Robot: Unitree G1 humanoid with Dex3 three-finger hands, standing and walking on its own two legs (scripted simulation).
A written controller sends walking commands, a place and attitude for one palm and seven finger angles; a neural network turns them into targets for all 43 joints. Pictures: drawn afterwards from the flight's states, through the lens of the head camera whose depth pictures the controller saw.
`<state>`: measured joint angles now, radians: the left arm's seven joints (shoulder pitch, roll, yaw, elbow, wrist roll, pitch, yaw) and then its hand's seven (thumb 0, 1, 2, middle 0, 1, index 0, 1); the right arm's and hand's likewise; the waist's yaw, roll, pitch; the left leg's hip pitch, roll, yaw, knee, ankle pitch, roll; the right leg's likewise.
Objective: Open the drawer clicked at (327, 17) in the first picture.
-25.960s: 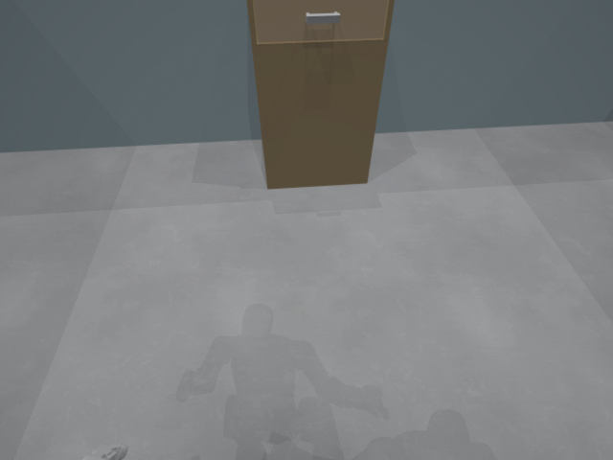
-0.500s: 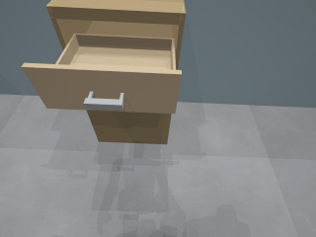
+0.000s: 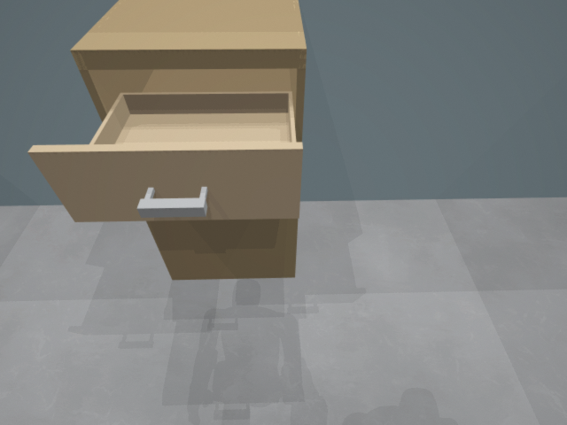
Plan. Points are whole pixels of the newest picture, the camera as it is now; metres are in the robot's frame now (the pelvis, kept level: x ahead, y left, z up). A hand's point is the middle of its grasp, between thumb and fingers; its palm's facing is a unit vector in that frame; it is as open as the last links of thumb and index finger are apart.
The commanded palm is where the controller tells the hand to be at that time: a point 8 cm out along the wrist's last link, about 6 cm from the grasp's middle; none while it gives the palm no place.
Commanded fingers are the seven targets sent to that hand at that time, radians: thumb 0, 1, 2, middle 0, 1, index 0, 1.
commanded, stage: let the arm hang, fingers relaxed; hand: left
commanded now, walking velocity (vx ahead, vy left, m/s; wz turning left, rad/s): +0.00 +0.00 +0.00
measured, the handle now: (175, 199) +0.48 +0.23 +0.03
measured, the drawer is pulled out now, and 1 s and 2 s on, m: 0.30 0.30 0.30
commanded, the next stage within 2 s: look to check the result in 0.12 s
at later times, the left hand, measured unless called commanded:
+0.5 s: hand out of the picture +0.00 +0.15 -0.17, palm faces +0.07 -0.98 -0.17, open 7.4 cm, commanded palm none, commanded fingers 0.00 0.90 0.90 -0.20 -0.30 -0.20 -0.30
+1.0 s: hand out of the picture +0.03 +0.15 -0.17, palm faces +0.06 -0.98 -0.20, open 7.4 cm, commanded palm none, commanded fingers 0.00 0.90 0.90 -0.20 -0.30 -0.20 -0.30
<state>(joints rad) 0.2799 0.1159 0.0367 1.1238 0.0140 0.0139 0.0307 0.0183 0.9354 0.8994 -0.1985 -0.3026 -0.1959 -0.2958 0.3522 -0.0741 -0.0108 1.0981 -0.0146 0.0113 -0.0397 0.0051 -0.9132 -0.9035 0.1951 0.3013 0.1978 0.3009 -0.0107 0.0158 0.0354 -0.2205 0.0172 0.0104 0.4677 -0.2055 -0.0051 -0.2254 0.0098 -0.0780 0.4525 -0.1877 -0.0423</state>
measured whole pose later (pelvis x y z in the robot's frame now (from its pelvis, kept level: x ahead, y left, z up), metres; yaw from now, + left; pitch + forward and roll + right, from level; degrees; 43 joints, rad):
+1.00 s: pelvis +0.03 -0.01 +0.00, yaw +0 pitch -2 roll +0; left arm 0.25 0.12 0.04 1.15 0.01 0.00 0.03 0.00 0.91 0.90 -0.20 -0.30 -0.19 -0.30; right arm 0.30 -0.12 -0.01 1.12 -0.01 0.01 -0.05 0.01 -0.91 -0.90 0.19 0.30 0.20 0.30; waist -0.01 0.03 0.07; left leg -0.15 0.04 0.01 0.40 -0.22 -0.03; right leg -0.15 0.03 -0.08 0.39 -0.20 -0.06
